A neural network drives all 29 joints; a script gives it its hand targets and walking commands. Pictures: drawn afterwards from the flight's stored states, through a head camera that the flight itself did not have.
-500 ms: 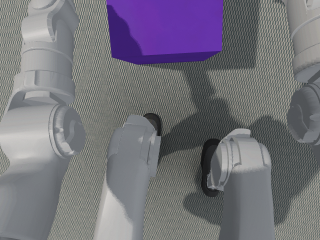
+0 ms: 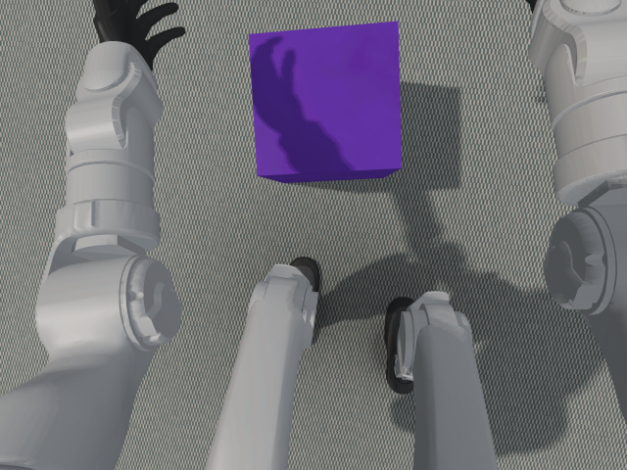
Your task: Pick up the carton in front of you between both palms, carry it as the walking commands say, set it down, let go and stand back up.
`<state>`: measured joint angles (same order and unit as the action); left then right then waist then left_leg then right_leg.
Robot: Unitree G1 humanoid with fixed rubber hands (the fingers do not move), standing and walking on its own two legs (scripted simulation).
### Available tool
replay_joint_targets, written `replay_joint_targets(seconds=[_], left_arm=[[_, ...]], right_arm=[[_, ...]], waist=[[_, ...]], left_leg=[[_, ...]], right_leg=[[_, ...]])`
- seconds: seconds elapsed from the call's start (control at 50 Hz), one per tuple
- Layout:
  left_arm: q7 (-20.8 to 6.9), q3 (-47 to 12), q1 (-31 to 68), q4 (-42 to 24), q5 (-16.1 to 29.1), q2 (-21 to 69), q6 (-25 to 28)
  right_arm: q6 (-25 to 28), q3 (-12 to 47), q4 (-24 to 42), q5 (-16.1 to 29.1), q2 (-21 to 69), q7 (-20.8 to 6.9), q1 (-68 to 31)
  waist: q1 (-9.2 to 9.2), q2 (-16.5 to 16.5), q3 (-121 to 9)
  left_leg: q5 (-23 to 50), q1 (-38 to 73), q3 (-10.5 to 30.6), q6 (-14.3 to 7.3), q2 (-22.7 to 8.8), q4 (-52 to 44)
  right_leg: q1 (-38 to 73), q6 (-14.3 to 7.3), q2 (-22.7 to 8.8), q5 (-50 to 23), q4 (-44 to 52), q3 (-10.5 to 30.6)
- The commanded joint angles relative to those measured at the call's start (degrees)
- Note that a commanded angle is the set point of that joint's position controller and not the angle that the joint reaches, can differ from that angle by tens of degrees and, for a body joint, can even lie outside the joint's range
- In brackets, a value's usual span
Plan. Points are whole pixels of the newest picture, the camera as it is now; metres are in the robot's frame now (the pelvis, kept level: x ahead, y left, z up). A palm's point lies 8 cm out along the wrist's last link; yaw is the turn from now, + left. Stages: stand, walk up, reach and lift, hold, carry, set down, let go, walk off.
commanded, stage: set down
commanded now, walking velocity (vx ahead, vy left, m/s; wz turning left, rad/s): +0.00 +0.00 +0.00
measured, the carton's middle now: (328, 119) +0.53 +0.10 -0.41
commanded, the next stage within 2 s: let go in 0.26 s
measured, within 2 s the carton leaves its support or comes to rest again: neither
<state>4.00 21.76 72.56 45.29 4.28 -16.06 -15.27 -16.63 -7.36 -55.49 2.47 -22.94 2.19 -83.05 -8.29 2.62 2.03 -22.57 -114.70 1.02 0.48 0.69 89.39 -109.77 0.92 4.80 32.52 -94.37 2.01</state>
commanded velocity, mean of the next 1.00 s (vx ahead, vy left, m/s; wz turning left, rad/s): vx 0.00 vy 0.00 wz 0.00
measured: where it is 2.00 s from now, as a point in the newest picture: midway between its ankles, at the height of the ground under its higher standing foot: (348, 339)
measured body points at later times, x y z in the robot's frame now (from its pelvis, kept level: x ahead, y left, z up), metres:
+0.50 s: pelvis +0.03 +0.01 +0.13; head +0.33 +0.03 +0.46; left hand +0.49 +0.27 +0.01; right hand +0.56 -0.13 +0.02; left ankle +0.12 +0.12 -0.50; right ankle +0.06 -0.12 -0.50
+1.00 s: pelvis +0.08 +0.02 +0.22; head +0.23 +0.02 +0.64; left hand +0.31 +0.27 +0.13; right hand +0.39 -0.18 +0.12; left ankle +0.12 +0.12 -0.50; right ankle +0.06 -0.12 -0.50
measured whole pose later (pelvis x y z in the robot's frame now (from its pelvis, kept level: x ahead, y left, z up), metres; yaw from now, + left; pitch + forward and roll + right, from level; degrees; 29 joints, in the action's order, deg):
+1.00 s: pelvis +0.08 +0.02 +0.22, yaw +1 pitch +19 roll -1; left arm -5.0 5.1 3.0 27.7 0.4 -11.2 -1.7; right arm -1.6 -8.5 -34.5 -3.7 -9.1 1.4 -11.3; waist -4.8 -0.7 -0.2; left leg -12.1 -42.5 1.2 -1.1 1.8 35.6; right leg -37.0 1.0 1.5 18.8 -36.7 3.9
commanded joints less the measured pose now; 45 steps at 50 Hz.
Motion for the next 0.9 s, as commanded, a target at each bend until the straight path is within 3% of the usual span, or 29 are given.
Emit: replay_joint_targets(seconds=[0.0, 0.22, 0.3, 0.38, 0.46, 0.54, 0.62, 0.74, 0.88], left_arm=[[-0.36, 0.63, 12.37, -7.20, -0.59, -7.16, 0.90], [-1.42, 2.82, 9.39, -5.57, -3.75, -5.41, 2.25], [-2.88, 3.20, 5.66, -5.13, -6.03, -3.69, 3.14], [-5.40, 2.87, -2.60, -7.47, -9.07, -3.53, 4.26], [-8.34, 0.63, -13.46, -12.50, -11.38, -4.76, 5.30], [-10.33, -2.63, -22.46, -16.42, -10.92, -5.41, 6.53], [-11.13, -5.95, -32.60, -17.15, -8.92, -3.71, 8.15], [-10.74, -10.03, -46.73, -17.11, -6.07, -1.22, 11.23], [-9.42, -14.28, -62.42, -21.03, -4.26, -0.43, 13.98]], right_arm=[[1.12, -1.76, 6.51, -0.88, -6.28, -0.55, -16.45], [2.68, -3.74, 3.31, -3.00, -4.89, -2.68, -13.87], [3.40, -6.26, 2.75, -5.90, -2.59, -2.65, -8.94], [4.00, -8.90, 7.46, -9.19, 1.63, -0.76, 0.84], [4.58, -9.23, 16.82, -10.45, 7.25, 2.74, 13.17], [5.81, -7.39, 25.38, -9.44, 9.95, 4.59, 22.44], [7.91, -5.91, 27.98, -8.51, 10.58, 3.91, 32.25], [11.57, -4.91, 25.15, -8.25, 10.78, 1.77, 47.89], [15.02, -3.22, 24.64, -6.70, 9.40, -0.12, 63.88]], waist=[[-2.81, 4.07, -68.54], [-3.42, 4.20, -62.13], [-2.07, 3.93, -61.16], [-0.92, 2.97, -65.25], [-0.49, 1.68, -66.05], [-0.43, 0.01, -60.24], [0.29, -1.19, -52.77], [2.52, -2.88, -43.47], [3.63, -5.45, -34.55]], left_leg=[[29.86, 55.44, -4.45, 1.63, 2.35, -7.19], [29.07, 62.28, -3.93, 1.46, 1.80, -21.06], [29.14, 64.66, -3.83, 1.29, 1.67, -25.16], [33.96, 70.83, -4.25, 0.72, 1.92, -28.66], [37.34, 77.13, -4.03, -0.01, 2.10, -32.42], [37.61, 84.58, -2.72, -0.57, 1.69, -36.61], [37.31, 92.92, -0.48, -0.55, 0.72, -40.73], [38.27, 101.70, 2.21, 0.18, -0.49, -45.56], [37.65, 109.41, 3.27, 0.83, -0.77, -50.70]], right_leg=[[22.97, 0.57, 2.40, -17.24, 13.66, -4.42], [31.84, 1.13, 1.57, -18.72, 27.63, -2.82], [35.93, 1.55, 1.24, -20.87, 32.22, -2.49], [43.28, 2.05, 1.41, -27.39, 36.70, -2.23], [51.72, 2.40, 1.36, -32.71, 41.09, -1.65], [53.96, 2.60, 1.02, -30.14, 45.89, -1.71], [53.01, 2.24, 0.37, -25.21, 50.25, -1.97], [53.47, 1.20, -0.07, -21.25, 55.31, -1.85], [61.53, 0.03, -0.55, -19.69, 60.55, -1.28]])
